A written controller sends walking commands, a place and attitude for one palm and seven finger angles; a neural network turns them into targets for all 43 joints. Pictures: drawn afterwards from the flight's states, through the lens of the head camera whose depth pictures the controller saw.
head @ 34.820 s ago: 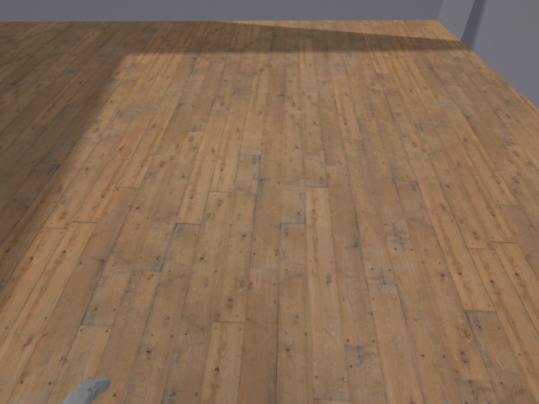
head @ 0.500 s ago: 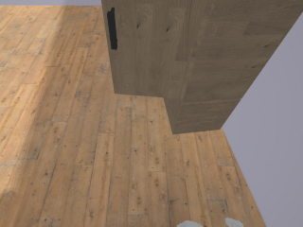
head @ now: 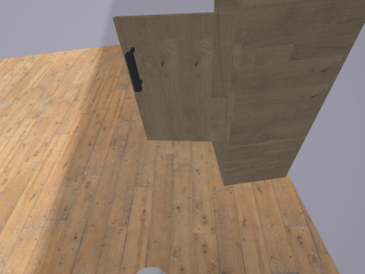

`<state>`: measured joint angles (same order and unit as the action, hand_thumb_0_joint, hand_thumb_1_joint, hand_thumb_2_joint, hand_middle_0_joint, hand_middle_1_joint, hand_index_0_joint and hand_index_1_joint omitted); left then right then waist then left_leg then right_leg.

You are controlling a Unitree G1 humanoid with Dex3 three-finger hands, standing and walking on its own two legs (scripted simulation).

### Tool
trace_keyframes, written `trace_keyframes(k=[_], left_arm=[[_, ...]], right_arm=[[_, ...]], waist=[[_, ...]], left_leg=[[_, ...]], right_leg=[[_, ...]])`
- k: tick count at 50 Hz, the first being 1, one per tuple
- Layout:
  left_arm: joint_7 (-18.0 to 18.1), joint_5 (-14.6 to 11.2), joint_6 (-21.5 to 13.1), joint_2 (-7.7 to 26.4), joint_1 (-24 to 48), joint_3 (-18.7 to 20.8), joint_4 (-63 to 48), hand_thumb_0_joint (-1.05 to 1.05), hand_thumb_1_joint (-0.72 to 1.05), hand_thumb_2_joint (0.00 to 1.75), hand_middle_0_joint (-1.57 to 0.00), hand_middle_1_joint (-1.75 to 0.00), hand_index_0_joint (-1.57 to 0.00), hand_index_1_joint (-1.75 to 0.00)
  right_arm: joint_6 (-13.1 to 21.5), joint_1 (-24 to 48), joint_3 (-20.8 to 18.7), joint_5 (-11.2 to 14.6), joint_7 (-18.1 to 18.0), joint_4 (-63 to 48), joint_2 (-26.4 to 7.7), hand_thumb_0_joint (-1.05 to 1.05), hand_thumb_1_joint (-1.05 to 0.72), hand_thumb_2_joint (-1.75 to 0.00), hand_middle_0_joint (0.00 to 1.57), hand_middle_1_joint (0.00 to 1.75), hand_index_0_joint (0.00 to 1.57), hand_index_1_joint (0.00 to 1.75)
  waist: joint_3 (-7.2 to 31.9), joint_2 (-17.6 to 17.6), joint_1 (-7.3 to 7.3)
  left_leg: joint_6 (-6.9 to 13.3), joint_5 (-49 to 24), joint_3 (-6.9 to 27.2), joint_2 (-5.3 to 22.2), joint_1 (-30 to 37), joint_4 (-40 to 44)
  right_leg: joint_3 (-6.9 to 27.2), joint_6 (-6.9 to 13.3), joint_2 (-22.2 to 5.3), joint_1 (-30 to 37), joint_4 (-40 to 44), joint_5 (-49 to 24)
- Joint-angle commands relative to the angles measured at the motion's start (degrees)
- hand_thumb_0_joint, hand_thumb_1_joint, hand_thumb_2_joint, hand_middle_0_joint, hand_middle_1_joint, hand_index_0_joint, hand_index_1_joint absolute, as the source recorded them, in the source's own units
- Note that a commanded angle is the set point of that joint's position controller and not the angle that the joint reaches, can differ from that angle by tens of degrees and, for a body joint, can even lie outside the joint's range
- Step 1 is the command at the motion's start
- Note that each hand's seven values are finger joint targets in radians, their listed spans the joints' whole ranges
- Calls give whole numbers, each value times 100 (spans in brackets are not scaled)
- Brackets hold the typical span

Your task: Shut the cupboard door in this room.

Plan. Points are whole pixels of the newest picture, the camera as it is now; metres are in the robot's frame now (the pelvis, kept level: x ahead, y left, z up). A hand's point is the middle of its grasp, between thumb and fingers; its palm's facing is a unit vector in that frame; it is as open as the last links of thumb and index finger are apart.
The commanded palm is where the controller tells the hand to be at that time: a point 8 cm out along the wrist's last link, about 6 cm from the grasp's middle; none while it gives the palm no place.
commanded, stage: take the last steps up to it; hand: left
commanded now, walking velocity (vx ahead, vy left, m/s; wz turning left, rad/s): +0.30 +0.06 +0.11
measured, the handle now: (135, 70) +0.77 +0.21 +0.06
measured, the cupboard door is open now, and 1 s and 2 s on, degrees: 78 78 78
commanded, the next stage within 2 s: come to a stop and stand still in 0.62 s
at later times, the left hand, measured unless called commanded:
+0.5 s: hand out of the picture +0.16 +0.24 -0.19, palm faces +0.11 -0.97 -0.20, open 7.4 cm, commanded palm none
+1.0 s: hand (126, 196) +0.38 +0.22 -0.17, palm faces +0.05 -0.96 -0.27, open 7.2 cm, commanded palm none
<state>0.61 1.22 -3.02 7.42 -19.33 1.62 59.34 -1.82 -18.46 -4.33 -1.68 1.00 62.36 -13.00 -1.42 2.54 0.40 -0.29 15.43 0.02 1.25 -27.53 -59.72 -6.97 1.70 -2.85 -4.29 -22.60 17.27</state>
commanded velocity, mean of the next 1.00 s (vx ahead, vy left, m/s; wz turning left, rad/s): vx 0.08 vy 0.04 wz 0.00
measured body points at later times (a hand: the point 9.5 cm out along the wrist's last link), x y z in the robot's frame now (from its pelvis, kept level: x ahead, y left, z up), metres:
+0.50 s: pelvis +0.19 +0.06 -0.01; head +0.22 +0.06 +0.44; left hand +0.16 +0.29 -0.17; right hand +0.29 -0.16 -0.16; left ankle +0.19 +0.16 -0.75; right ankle +0.15 -0.05 -0.66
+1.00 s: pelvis +0.31 +0.03 -0.01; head +0.37 +0.00 +0.44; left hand +0.37 +0.27 -0.15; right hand +0.34 -0.20 -0.18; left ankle +0.28 +0.17 -0.68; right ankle +0.37 -0.06 -0.75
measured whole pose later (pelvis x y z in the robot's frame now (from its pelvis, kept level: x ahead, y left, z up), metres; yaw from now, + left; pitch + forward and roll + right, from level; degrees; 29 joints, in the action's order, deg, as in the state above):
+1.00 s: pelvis +0.31 +0.03 -0.01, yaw +1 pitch +0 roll +3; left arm 1.9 1.4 -0.5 8.8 -8.8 2.2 57.0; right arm -3.2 -11.4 -3.2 -0.4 -1.0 60.7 -10.6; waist -7.2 1.4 -0.6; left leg -3.1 27.3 -0.6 0.3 -23.7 -56.4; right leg -8.1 3.3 -4.1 -18.3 -28.5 10.4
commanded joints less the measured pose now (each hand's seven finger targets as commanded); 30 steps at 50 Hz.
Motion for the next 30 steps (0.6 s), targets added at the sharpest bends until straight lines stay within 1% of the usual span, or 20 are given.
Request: trace_keyframes(k=[1,4,6,7,9,11,12,13,14,15,16,17,18,19,20,21,23,25,28,30], left_arm=[[39,-42,-181,714,-552,94,1,0,90,90,-20,-30,-20,-30],[63,-19,-233,749,-831,92,190,0,90,90,-20,-30,-20,-30],[78,-6,-237,770,-966,102,274,0,90,90,-20,-30,-20,-30],[84,4,-228,780,-1066,105,331,0,90,90,-20,-30,-20,-30],[101,21,-198,833,-1136,119,420,0,90,90,-20,-30,-20,-30],[118,23,-164,874,-1192,135,493,0,90,90,-20,-30,-20,-30],[125,16,-158,930,-1146,148,502,0,90,90,-20,-30,-20,-30],[125,-3,-158,992,-1027,154,507,0,90,90,-20,-30,-20,-30],[124,-26,-148,1010,-914,153,517,0,90,90,-20,-30,-20,-30],[86,-79,-152,865,-980,138,422,0,90,90,-20,-30,-20,-30],[29,-151,-157,465,-1202,66,320,0,90,90,-20,-30,-20,-30],[73,-118,-150,482,-842,71,186,0,90,90,-20,-30,-20,-30],[87,-127,-131,473,-439,90,98,0,90,90,-20,-30,-20,-30],[51,-116,-106,445,-128,93,70,0,90,90,-20,-30,-20,-30],[14,-67,-64,442,-99,136,129,0,90,90,-20,-30,-20,-30],[-16,-21,-3,375,-151,156,141,0,90,90,-20,-30,-20,-30],[-42,11,132,218,-353,145,123,0,90,90,-20,-30,-20,-30],[-78,15,203,187,-376,165,21,0,90,90,-20,-30,-20,-30],[-126,15,238,259,72,162,-229,0,90,90,-20,-30,-20,-30],[-144,9,209,387,317,189,-375,0,90,90,-20,-30,-20,-30]], right_arm=[[169,373,-11,35,62,-452,-9,0,-90,-90,20,30,20,30],[185,722,6,51,86,-567,17,0,-90,-90,20,30,20,30],[222,1010,60,51,111,-665,76,0,-90,-90,20,30,20,30],[252,1212,89,51,125,-718,114,0,-90,-90,20,30,20,30],[315,1489,140,64,142,-804,166,0,-90,-90,20,30,20,30],[375,1577,171,64,130,-823,192,0,-90,-90,20,30,20,30],[414,1382,165,63,96,-781,134,0,-90,-90,20,30,20,30],[449,862,130,50,42,-616,62,0,-90,-90,20,30,20,30],[483,52,76,20,-10,-363,-165,0,-90,-90,20,30,20,30],[515,-782,-39,-13,-83,-177,-646,0,-90,-90,20,30,20,30],[542,-1325,-199,-34,-157,-50,-1224,0,-90,-90,20,30,20,30],[481,-1446,-208,79,-189,15,-1303,0,-90,-90,20,30,20,30],[491,-1033,-183,89,-207,-37,-1079,0,-90,-90,20,30,20,30],[552,-552,-122,92,-220,-180,-782,0,-90,-90,20,30,20,30],[591,-174,-32,59,-222,-267,-475,0,-90,-90,20,30,20,30],[631,-82,39,50,-224,-284,-288,0,-90,-90,20,30,20,30],[663,104,93,53,-217,-304,-147,0,-90,-90,20,30,20,30],[678,269,55,42,-195,-409,-124,0,-90,-90,20,30,20,30],[647,338,22,39,-179,-469,-248,0,-90,-90,20,30,20,30],[635,344,4,24,-180,-482,-327,0,-90,-90,20,30,20,30]], waist=[[-770,-1043,-119],[-788,-1057,-189],[-733,-1017,-241],[-720,-1076,-318],[-709,-1208,-393],[-617,-1255,-399],[-418,-1222,-279],[-97,-1236,-14],[343,-1062,356],[1113,-376,672],[1754,1034,727],[1864,835,743],[1133,366,614],[529,303,457],[41,111,272],[-186,128,137],[-282,247,-110],[-339,362,-272],[-483,496,-230],[-474,426,-218]], left_leg=[[-185,-704,-47,318,-1026,-86],[-195,-781,-172,406,-1215,266],[-175,-756,-339,405,-1199,829],[-155,-698,-467,358,-1141,1175],[-74,-566,-640,286,-816,1754],[52,-367,-774,126,-360,2209],[139,-250,-836,-4,85,2431],[214,-364,-981,-213,763,2727],[295,-755,-908,-248,1942,3125],[525,-1507,-208,482,3572,2991],[1252,-2702,2015,2125,4906,3177],[1576,-3204,2368,2491,4839,3644],[1579,-3039,1827,2441,4137,3799],[1438,-2614,1576,2262,3184,4060],[1265,-2297,1131,2068,2528,4243],[1119,-2211,788,1861,1993,4417],[1001,-1760,308,1613,1298,4666],[1029,-1424,47,1462,1142,4903],[1014,-1225,-193,1378,1183,4940],[998,-1408,-152,1404,1349,4780]], right_leg=[[648,203,-1271,-116,1463,-982],[556,338,-1375,169,1365,-1749],[425,402,-1369,386,1248,-2198],[362,408,-1332,527,1153,-2522],[275,417,-1378,617,979,-2996],[222,404,-1400,701,673,-3653],[180,392,-1401,744,275,-4293],[22,312,-1319,683,-344,-4865],[-116,158,-1190,253,-1372,-4680],[-276,-26,-846,-791,-2555,-3137],[-258,-218,29,-2438,-4331,997],[438,-53,26,-2865,-5241,1676],[548,1,-243,-3146,-5572,1304],[590,-73,-450,-3251,-5624,874],[679,-104,-573,-3115,-5436,591],[644,-141,-610,-2847,-5165,452],[552,-199,-622,-2443,-4567,327],[470,-241,-633,-2411,-3948,-1],[307,-295,-600,-2315,-2789,-410],[234,-256,-491,-2125,-2144,-525]])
